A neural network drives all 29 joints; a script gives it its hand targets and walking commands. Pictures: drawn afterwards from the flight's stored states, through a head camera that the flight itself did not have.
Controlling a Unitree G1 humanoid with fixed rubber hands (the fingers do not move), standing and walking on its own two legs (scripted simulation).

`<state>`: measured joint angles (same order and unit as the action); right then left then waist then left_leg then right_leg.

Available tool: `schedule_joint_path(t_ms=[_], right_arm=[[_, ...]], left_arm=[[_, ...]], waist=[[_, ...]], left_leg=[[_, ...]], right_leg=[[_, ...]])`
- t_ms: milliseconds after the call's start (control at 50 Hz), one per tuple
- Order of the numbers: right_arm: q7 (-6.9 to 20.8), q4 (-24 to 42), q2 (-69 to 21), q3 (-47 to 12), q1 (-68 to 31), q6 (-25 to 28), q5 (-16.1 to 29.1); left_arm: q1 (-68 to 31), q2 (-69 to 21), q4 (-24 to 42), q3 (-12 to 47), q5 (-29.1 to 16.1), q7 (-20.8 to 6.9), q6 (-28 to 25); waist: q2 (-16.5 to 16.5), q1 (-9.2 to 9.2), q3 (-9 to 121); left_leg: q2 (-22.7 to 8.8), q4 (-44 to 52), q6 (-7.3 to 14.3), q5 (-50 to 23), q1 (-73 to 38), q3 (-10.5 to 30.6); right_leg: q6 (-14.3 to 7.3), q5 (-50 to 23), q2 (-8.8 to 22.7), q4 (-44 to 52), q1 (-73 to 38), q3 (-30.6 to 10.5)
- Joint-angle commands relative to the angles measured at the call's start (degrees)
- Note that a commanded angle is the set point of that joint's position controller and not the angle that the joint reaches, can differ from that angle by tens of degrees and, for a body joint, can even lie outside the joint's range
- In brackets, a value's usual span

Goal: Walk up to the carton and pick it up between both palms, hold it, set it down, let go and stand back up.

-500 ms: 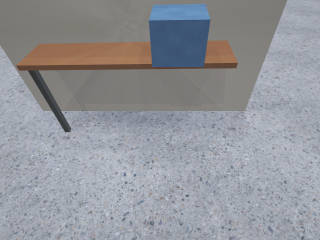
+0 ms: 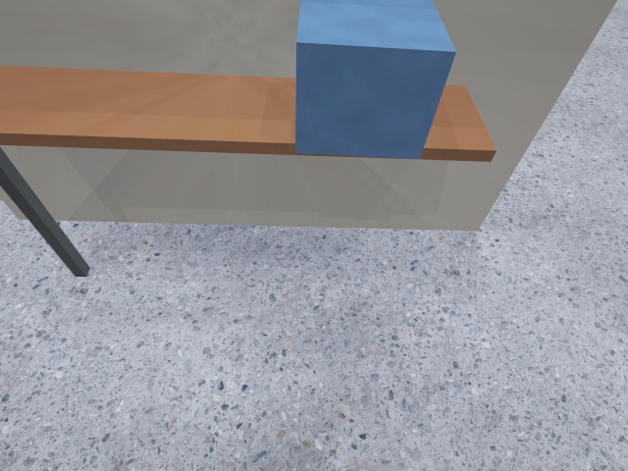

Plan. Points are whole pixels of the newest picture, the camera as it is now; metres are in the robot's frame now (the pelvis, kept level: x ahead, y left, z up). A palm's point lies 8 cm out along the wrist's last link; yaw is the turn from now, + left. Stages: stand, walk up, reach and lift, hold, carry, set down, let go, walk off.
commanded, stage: walk up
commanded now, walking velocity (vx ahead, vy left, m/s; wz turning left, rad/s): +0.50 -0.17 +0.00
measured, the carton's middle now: (362, 77) +0.92 -0.08 +0.03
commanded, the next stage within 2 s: none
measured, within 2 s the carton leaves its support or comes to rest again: neither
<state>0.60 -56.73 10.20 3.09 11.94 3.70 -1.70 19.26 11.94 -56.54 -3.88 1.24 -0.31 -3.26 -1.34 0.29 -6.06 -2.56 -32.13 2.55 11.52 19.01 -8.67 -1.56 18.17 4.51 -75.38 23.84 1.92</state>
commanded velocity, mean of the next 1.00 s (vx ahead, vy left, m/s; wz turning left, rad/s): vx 0.39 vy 0.02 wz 0.00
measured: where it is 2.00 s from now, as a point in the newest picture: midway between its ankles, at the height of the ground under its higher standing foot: (337, 397)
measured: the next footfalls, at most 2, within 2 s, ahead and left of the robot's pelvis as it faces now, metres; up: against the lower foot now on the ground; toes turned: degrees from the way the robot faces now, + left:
right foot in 0.36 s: +0.33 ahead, -0.20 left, +0.00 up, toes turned -10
left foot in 0.88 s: +0.56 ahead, +0.10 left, +0.00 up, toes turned +9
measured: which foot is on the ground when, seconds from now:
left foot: down 0.00-0.38, up 0.40-0.86, down 0.88-1.00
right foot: up 0.00-0.34, down 0.36-0.88, up 0.90-1.00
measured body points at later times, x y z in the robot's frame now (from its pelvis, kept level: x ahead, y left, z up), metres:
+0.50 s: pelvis +0.26 -0.09 +0.01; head +0.29 -0.11 +0.45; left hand +0.32 +0.16 -0.13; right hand +0.25 -0.33 -0.16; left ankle +0.15 +0.06 -0.62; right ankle +0.29 -0.19 -0.73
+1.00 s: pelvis +0.45 +0.00 +0.00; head +0.49 +0.03 +0.45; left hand +0.42 +0.23 -0.17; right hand +0.53 -0.23 -0.13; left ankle +0.52 +0.09 -0.73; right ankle +0.34 -0.15 -0.65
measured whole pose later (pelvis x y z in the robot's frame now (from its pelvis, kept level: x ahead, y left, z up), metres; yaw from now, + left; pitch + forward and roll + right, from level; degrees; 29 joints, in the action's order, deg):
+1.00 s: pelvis +0.45 +0.00 +0.00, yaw +0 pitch -1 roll -2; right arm 0.9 -57.0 7.9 2.1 9.1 3.5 -1.1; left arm 19.8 10.8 -60.4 -3.7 1.0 0.4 -1.1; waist -2.7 -0.3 -6.1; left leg -3.8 -33.1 2.9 11.4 20.5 -8.4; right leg 1.2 29.5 4.7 -61.0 15.5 3.2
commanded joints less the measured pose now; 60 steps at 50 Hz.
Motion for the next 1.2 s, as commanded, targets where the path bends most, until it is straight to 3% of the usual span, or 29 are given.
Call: schedule_joint_path(t_ms=[0, 80, 120, 180, 240, 280, 300, 320, 340, 360, 380, 400, 440, 500, 560, 680, 760, 800, 840, 880, 900, 920, 940, 960, 980, 1020, 1120, 1160, 1180], right_arm=[[0.16, -0.16, 3.88, 0.29, 6.15, 1.66, -0.26], [-0.07, 0.34, 7.37, 0.71, 8.42, 2.3, -0.56], [-0.37, -0.42, 7.51, 0.88, 11.96, 2.19, -0.44], [-0.81, -0.29, 11.13, 1.98, 13.39, 2.13, -0.2], [0.13, -0.29, 9.36, 1.75, 16.51, 2.12, 0.14], [0.01, -1.29, 9.9, 2.17, 18.78, 1.6, 0.23], [-0.11, -1.92, 9.2, 1.86, 18.32, 1.46, -0.02], [-0.69, -1.81, 8.38, 1.48, 17.5, 1.15, 0.35], [-0.81, 0.06, 6.7, 1.11, 15.85, 1.17, 0.51], [-0.69, 3.02, 3.37, -0.03, 13.65, 1.38, 1.09], [-0.97, 3.82, 2.81, 0.2, 16.25, 1.22, 1.3], [-0.51, 2.99, 6.79, 1.88, 13.77, 0.76, 1.17], [-0.4, 1.67, 4.1, 1.66, 10.04, 0.32, 1.57], [0.46, 0.22, 1.68, 1.16, 10.22, -1.67, 0.33], [1.41, 0.85, 1.8, 1.46, 7.83, -3.83, 0.41], [2.26, 3.05, 1.96, 0.69, -4.11, -4.4, 0.53], [2.45, 5.27, 3.43, 0.38, -7.04, -3.82, 1.11], [2.13, 4.17, 4.07, 0.44, -6.18, -2.55, 1.18], [0.87, 0.26, 5.93, 1.27, 5.48, -0.42, 0.5], [-0.45, -3.1, 15.86, 3.49, 18.89, 1.02, -0.1], [-0.51, -3.25, 17.51, 3.93, 17.66, 0.23, 0.97], [-0.42, -1.99, 15.15, 3.06, 13.65, -0.1, 1.39], [-0.29, -0.64, 12.36, 2.32, 7.83, -0.21, 0.83], [-0.89, 0.92, 9.91, 1.61, 5.73, -0.05, 0.18], [-1.59, 1.24, 9.88, 1.67, 5.48, 0.13, 0.1], [-1.82, 0.06, 6.71, 0.98, 7.06, 0.63, 0.72], [-2.0, 0.82, 6.34, 0.3, 6.22, 0.93, 0.25], [-2.25, 0.16, 6.95, 0.91, 8.5, 0.46, 0.23], [-2.59, 0.33, 8.44, 1.1, 9.81, 0.01, -0.04]], left_arm=[[7.01, -1.65, 1.38, -0.05, 0.79, -1.0, 2.25], [-2.97, -1.36, 5.73, 0.52, 0.6, -2.68, 3.19], [-8.49, 0.61, 6.86, 0.65, 0.77, -3.37, 3.03], [-13.18, 0.73, 8.97, 1.38, 0.82, -4.03, 2.62], [-17.21, 0.33, 9.59, 1.65, 0.11, -3.07, 1.27], [-15.5, 2.02, 9.94, 1.0, -0.19, -2.54, 0.42], [-12.86, 2.68, 8.51, 0.59, 0.06, -2.3, 0.07], [-3.55, 5.04, 5.61, -0.46, 0.91, -1.45, -0.93], [9.47, 8.07, 1.67, -1.76, 1.59, -0.83, -2.03], [17.09, 14.06, -1.29, -3.07, 2.0, -0.19, -2.4], [17.55, 19.71, -2.21, -4.3, 0.75, 0.03, -1.87], [15.18, 18.32, -2.59, -3.98, 0.55, 0.52, -1.46], [6.61, 10.76, 0.4, -1.55, 1.0, 0.56, -1.83], [2.72, 3.14, 1.11, 0.63, -0.21, -0.03, -2.12], [6.29, 3.13, 0.1, 0.8, -0.13, -0.06, -2.51], [9.87, 6.35, -0.14, 0.62, 0.11, 1.28, -2.1], [7.15, 8.08, 0.1, -0.39, 0.27, 1.6, -1.29], [8.34, 3.84, -1.16, 0.42, 0.26, 1.28, -0.84], [10.02, 5.49, -3.27, -0.37, 0.64, 1.53, -0.36], [16.25, 0.43, -1.91, 0.46, -0.33, 1.69, 0.36], [16.44, 0.07, -2.46, -0.38, -0.89, 1.73, 1.28], [9.6, 2.57, -2.22, -0.68, -0.64, 1.19, 1.81], [9.15, 2.8, -3.23, -1.31, -0.59, 0.56, 2.14], [7.73, 3.24, -4.01, -1.38, 0.2, 0.02, 2.47], [7.76, 2.63, -3.57, -1.14, 0.61, -0.14, 2.93], [5.64, -0.85, -3.41, -0.67, 0.67, -0.01, 3.74], [3.9, 1.01, -2.13, -1.11, -1.06, 0.57, 6.21], [1.36, 0.97, -1.87, -0.69, -0.55, 0.32, 7.09], [0.57, 2.12, -1.69, -0.43, -0.07, 0.38, 7.51]], waist=[[13.62, -2.43, 0.31], [12.23, -1.91, -5.1], [7.04, 0.48, -2.84], [11.26, 2.12, -1.8], [14.07, 4.2, -0.66], [13.08, 3.47, 0.81], [7.41, 1.74, 1.18], [1.5, -3.02, 5.08], [-6.34, -7.97, 13.68], [-18.03, -9.78, 16.31], [-23.74, -8.48, 21.0], [-9.69, -7.45, 20.17], [1.42, -2.87, 7.87], [-10.11, 0.13, 2.49], [-13.62, 0.43, 2.05], [-9.77, -2.29, -1.89], [-11.82, -2.79, -1.34], [-11.49, -1.89, 1.17], [-2.99, 3.59, 6.88], [23.72, 5.35, 16.33], [27.01, 5.24, 18.02], [22.25, 5.48, 11.51], [14.6, 2.69, 9.89], [6.68, 1.47, 8.04], [5.19, 0.44, 7.5], [4.4, -0.28, 4.0], [15.59, -2.78, 4.78], [17.16, -1.79, 6.93], [13.01, -1.02, 9.08]], left_leg=[[-14.26, 21.56, 2.2, -0.43, 4.04, 14.33], [-14.67, 24.35, 2.49, 0.65, 3.5, 11.11], [-13.99, 24.21, 2.72, 0.2, -2.63, 9.66], [-15.14, 25.27, 2.4, 0.67, -5.61, 8.28], [-11.17, 23.38, 3.11, 3.6, -8.18, 4.32], [-11.98, 19.4, 4.25, 2.13, -8.63, 5.3], [-12.29, 15.88, 3.85, -1.28, -5.94, 5.98], [-10.49, 1.29, 2.89, -9.11, -6.16, 2.78], [-7.02, -15.95, 0.91, -1.26, -2.14, 0.14], [-1.21, -30.62, -0.98, 19.68, 11.64, 1.68], [2.08, -39.75, -1.34, 23.45, 18.48, 6.11], [-0.26, -44.75, -1.53, 19.34, 19.95, 10.42], [-4.21, -43.3, -1.46, 7.53, 19.16, 10.81], [-3.88, -38.82, -2.61, 3.4, 14.55, 7.77], [-3.09, -35.74, -3.88, -1.02, 12.33, 6.3], [-2.92, -19.57, -4.92, -6.84, 16.46, 3.1], [-4.81, -3.97, -4.57, -7.74, 8.16, 2.96], [-2.74, -0.14, -3.73, -7.31, -1.91, 1.3], [-2.55, 2.81, -3.22, -11.41, -18.96, 1.84], [-24.3, 9.75, 0.88, -23.99, -33.51, 26.5], [-25.83, 18.16, 4.47, -5.29, -27.3, 33.32], [-23.09, 23.18, 1.6, 6.34, -16.74, 32.9], [-22.28, 22.66, 1.46, 3.88, -16.46, 30.49], [-23.07, 19.59, 1.75, -7.95, -14.04, 27.42], [-22.74, 17.82, 1.68, -15.8, -12.98, 23.92], [-19.31, 17.34, 0.33, -24.67, -10.16, 18.01], [-14.28, 12.5, 1.68, -53.93, -4.19, 5.04], [-15.29, 11.26, 3.02, -53.46, -9.86, 7.14], [-16.46, 11.65, 3.94, -47.09, -10.71, 7.66]], right_leg=[[1.15, -6.66, 4.31, 6.08, 2.5, -2.55], [3.15, -14.09, 6.08, 18.58, 9.85, -1.0], [3.83, -16.88, 6.01, 25.76, 10.86, 0.86], [3.59, -18.55, 7.2, 35.08, 8.86, 1.55], [3.79, -10.75, 1.63, 39.71, 2.9, 8.99], [3.55, -8.63, 1.25, 41.88, -3.5, 8.58], [3.38, -8.94, 0.25, 44.89, -9.6, 8.64], [1.94, -6.32, 0.94, 48.81, -17.99, 6.58], [-0.1, -1.61, 9.29, 50.69, -29.1, -3.36], [-1.81, -9.02, 20.39, 53.91, -40.14, -20.47], [-6.77, -5.69, 25.6, 60.96, -42.86, -34.09], [-5.99, -5.66, 28.51, 62.18, -39.58, -39.28], [-0.49, -32.2, 21.88, 55.13, -28.53, -18.23], [1.1, -37.23, 13.66, 57.04, -16.75, -4.77], [-0.63, -36.54, 14.03, 59.03, -11.92, -2.61], [-2.73, -42.38, 13.92, 59.49, -18.74, 0.76], [-2.65, -31.32, 14.81, 60.62, -16.67, 2.52], [-2.2, -18.82, 10.17, 58.13, -13.91, 4.96], [-0.83, -10.28, 6.55, 43.01, -8.97, 6.67], [2.04, 22.55, -0.44, 15.42, 3.83, 3.99], [2.22, 17.86, -0.03, 10.52, 3.79, 1.15], [1.97, 14.86, 1.06, 7.74, 3.32, -1.47], [1.97, 11.08, 1.07, 5.33, 4.7, -2.46], [2.44, 6.29, 1.93, 5.17, 5.42, -3.52], [2.98, 3.22, 3.02, 7.03, 4.43, -4.49], [3.46, -0.13, 2.81, 9.83, 3.5, -4.62], [5.01, -4.18, -1.39, 14.17, 0.43, -1.05], [5.36, -3.47, -2.46, 15.63, 3.31, 0.11], [5.44, -3.78, -1.93, 14.53, 4.13, -0.5]])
